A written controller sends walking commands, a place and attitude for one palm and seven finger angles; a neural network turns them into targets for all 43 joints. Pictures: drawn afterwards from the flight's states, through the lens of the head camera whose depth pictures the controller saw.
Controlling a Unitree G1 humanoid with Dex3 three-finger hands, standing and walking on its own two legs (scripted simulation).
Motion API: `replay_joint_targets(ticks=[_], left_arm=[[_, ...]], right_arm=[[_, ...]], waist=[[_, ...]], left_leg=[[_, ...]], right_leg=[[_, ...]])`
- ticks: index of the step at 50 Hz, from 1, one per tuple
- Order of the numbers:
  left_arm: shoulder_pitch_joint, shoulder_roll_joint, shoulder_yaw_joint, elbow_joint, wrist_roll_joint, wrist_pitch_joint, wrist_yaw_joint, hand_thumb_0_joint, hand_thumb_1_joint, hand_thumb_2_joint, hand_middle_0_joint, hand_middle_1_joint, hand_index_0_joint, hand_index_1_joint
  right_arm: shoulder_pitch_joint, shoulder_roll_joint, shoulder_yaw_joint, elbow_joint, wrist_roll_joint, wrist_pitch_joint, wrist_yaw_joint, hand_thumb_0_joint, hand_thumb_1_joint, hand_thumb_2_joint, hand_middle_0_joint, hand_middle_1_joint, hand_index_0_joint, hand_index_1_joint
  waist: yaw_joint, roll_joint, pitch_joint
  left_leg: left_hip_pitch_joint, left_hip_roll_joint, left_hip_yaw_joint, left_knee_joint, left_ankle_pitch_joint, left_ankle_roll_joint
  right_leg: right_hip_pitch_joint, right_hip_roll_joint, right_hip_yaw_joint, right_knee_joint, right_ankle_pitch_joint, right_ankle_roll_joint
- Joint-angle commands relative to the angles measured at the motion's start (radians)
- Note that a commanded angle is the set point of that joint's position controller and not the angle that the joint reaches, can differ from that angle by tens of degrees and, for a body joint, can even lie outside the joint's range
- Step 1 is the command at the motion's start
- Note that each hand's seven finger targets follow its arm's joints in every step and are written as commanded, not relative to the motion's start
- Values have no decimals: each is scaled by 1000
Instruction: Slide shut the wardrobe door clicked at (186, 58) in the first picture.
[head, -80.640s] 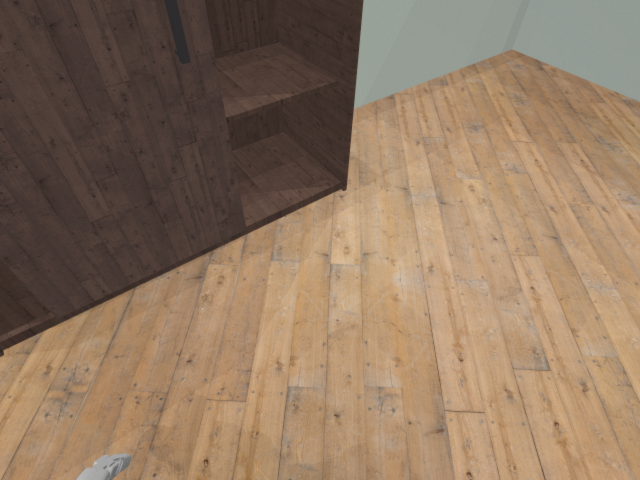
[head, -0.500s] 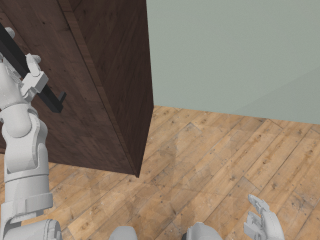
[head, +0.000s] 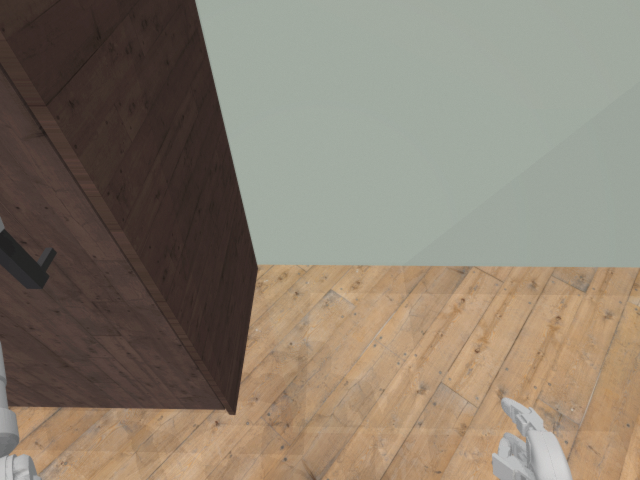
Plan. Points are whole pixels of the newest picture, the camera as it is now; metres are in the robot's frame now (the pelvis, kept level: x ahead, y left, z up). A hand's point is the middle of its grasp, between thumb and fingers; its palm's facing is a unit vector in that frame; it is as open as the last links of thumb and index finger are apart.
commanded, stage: stop walking and hold the door there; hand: left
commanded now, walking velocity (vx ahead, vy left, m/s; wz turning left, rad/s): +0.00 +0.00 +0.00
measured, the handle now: out of the picture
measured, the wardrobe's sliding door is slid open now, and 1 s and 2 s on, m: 0.00 0.00 0.00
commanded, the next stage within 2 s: none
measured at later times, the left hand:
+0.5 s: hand out of the picture +0.32 +0.40 +0.18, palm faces +0.65 -0.71 -0.26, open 7.3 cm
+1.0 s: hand out of the picture +0.32 +0.40 +0.18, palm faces +0.65 -0.71 -0.28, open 7.4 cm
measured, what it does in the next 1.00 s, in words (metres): stands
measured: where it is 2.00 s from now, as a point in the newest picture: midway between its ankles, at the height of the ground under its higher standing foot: outside the picture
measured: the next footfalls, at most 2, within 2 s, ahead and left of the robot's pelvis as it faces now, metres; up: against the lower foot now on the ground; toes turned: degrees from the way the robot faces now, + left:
right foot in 1.54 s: -0.06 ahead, +0.03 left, +0.00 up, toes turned -4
left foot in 1.66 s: +0.02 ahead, +0.22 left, +0.00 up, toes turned +1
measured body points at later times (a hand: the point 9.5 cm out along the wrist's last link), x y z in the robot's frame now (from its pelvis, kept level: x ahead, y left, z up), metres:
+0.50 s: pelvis +0.01 +0.03 +0.01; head -0.02 +0.02 +0.46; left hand +0.28 +0.43 +0.19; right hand +0.12 -0.23 -0.10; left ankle +0.01 +0.14 -0.73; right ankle +0.04 -0.09 -0.73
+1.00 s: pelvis +0.01 +0.04 +0.01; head +0.00 +0.02 +0.46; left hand +0.28 +0.43 +0.19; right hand +0.16 -0.21 -0.10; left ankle +0.01 +0.14 -0.73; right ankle +0.04 -0.09 -0.73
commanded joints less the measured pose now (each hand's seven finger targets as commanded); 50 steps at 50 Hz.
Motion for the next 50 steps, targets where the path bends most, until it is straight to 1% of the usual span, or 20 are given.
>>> replay_joint_targets(ticks=[1, 3, 5, 8, 11, 14, 15, 18, 20, 23, 26, 31, 33, 38, 39, 43, 44, 45, 47, 50], left_arm=[[-189, 289, -36, -231, 36, -93, -32, 0, 900, 900, -450, -1400, -450, -1400], [-164, 305, -19, -172, 27, -87, -30, 0, 900, 900, -450, -1400, -450, -1400], [-190, 294, -33, -146, 26, -89, -30, 0, 900, 900, -450, -1400, -450, -1400], [-195, 264, -61, -139, 23, -99, -31, 0, 900, 900, -450, -1400, -450, -1400], [-156, 302, -18, -98, 28, -103, -24, 0, 900, 900, -450, -1400, -450, -1400], [-145, 259, -54, -112, 25, -106, -32, 0, 900, 900, -450, -1400, -450, -1400], [-118, 272, -37, -96, 24, -105, -31, 0, 900, 900, -450, -1400, -450, -1400], [-120, 237, -70, -105, 22, -106, -38, 0, 900, 900, -450, -1400, -450, -1400], [-103, 255, -49, -104, 24, -111, -37, 0, 900, 900, -450, -1400, -450, -1400], [-116, 206, -97, -132, 22, -115, -44, 0, 900, 900, -450, -1400, -450, -1400], [-107, 199, -100, -129, 23, -117, -42, 0, 900, 900, -450, -1400, -450, -1400], [-110, 196, -103, -132, 25, -123, -41, 0, 900, 900, -450, -1400, -450, -1400], [-121, 152, -144, -159, 23, -126, -47, 0, 900, 900, -450, -1400, -450, -1400], [-126, 115, -180, -226, 21, -126, -45, 0, 900, 900, -450, -1400, -450, -1400], [-116, 127, -167, -226, 22, -123, -43, 0, 900, 900, -450, -1400, -450, -1400], [-101, 161, -135, -232, 23, -119, -36, 0, 900, 900, -450, -1400, -450, -1400], [-94, 138, -153, -238, 24, -118, -38, 0, 900, 900, -450, -1400, -450, -1400], [-78, 132, -153, -236, 25, -116, -37, 0, 900, 900, -450, -1400, -450, -1400], [-70, 174, -115, -239, 28, -113, -31, 0, 900, 900, -450, -1400, -450, -1400], [-75, 168, -119, -253, 28, -105, -30, 0, 900, 900, -450, -1400, -450, -1400]], right_arm=[[-34, -129, -21, -126, 0, -39, -19, 0, -900, -900, 200, 300, 200, 300], [-20, -138, -29, -118, -3, -32, -31, 0, -900, -900, 200, 300, 200, 300], [4, -140, -31, -111, -5, -28, -33, 0, -900, -900, 200, 300, 200, 300], [0, -144, -30, -101, -10, -30, -39, 0, -900, -900, 200, 300, 200, 300], [15, -147, -28, -91, -10, -29, -46, 0, -900, -900, 200, 300, 200, 300], [14, -144, -25, -86, -9, -27, -52, 0, -900, -900, 200, 300, 200, 300], [15, -145, -27, -82, -8, -24, -54, 0, -900, -900, 200, 300, 200, 300], [14, -145, -26, -79, -10, -19, -57, 0, -900, -900, 200, 300, 200, 300], [21, -143, -26, -77, -9, -16, -58, 0, -900, -900, 200, 300, 200, 300], [9, -135, -19, -82, -11, -13, -60, 0, -900, -900, 200, 300, 200, 300], [10, -131, -16, -84, -11, -9, -60, 0, -900, -900, 200, 300, 200, 300], [5, -128, -15, -88, -12, -5, -61, 0, -900, -900, 200, 300, 200, 300], [-6, -123, -12, -91, -13, -5, -61, 0, -900, -900, 200, 300, 200, 300], [-12, -118, -10, -99, -13, -4, -62, 0, -900, -900, 200, 300, 200, 300], [-11, -117, -11, -98, -12, -2, -63, 0, -900, -900, 200, 300, 200, 300], [-10, -125, -15, -93, -15, 6, -64, 0, -900, -900, 200, 300, 200, 300], [-16, -119, -13, -99, -12, 8, -65, 0, -900, -900, 200, 300, 200, 300], [-22, -120, -14, -101, -14, 10, -65, 0, -900, -900, 200, 300, 200, 300], [-21, -128, -23, -102, -12, 23, -63, 0, -900, -900, 200, 300, 200, 300], [-24, -122, -29, -112, -8, 48, -61, 0, -900, -900, 200, 300, 200, 300]], waist=[[-13, 211, -253], [-21, 76, -244], [-29, 23, -252], [-33, 53, -234], [-24, 52, -257], [-25, 41, -254], [-23, 46, -256], [-28, 48, -237], [-24, 49, -241], [-28, 75, -219], [-25, 49, -211], [-25, 66, -210], [-28, 77, -212], [-27, 63, -257], [-25, 64, -249], [-26, 50, -260], [-22, 51, -247], [-20, 53, -241], [-17, 44, -268], [-24, -5, -312]], left_leg=[[23, 150, -90, -114, 299, 97], [-33, 94, -64, -98, 111, 75], [-32, 53, -63, -89, -23, 68], [7, 63, -76, -125, -22, 77], [0, 84, -92, -157, 33, 85], [8, 94, -93, -166, 101, 82], [13, 95, -86, -164, 105, 82], [3, 93, -84, -172, 108, 77], [8, 95, -82, -174, 125, 76], [-2, 97, -85, -196, 81, 75], [-5, 103, -90, -210, 62, 74], [-8, 96, -84, -213, 25, 69], [4, 97, -82, -217, 35, 67], [59, 103, -78, -199, 153, 60], [56, 103, -76, -197, 161, 60], [49, 88, -65, -173, 199, 53], [33, 82, -64, -165, 220, 55], [23, 74, -60, -147, 256, 55], [13, 64, -60, -95, 323, 46], [24, 49, -59, -5, 360, 36]], right_leg=[[96, -65, 45, -95, 96, 28], [119, -97, 128, -152, 171, 19], [76, -131, 208, -219, 35, 0], [8, -121, 196, -235, -39, 0], [45, -97, 152, -195, 46, 13], [53, -91, 125, -170, 129, 19], [50, -89, 124, -170, 138, 20], [43, -88, 114, -167, 149, 20], [42, -84, 108, -159, 161, 21], [26, -80, 95, -158, 124, 22], [22, -74, 85, -156, 112, 25], [10, -76, 87, -165, 90, 23], [6, -75, 79, -158, 98, 24], [25, -70, 65, -134, 170, 27], [22, -70, 68, -136, 175, 28], [48, -80, 74, -148, 222, 23], [54, -87, 80, -153, 251, 23], [65, -99, 90, -155, 308, 20], [90, -135, 117, -139, 452, 10], [95, -207, 161, -119, 609, -10]])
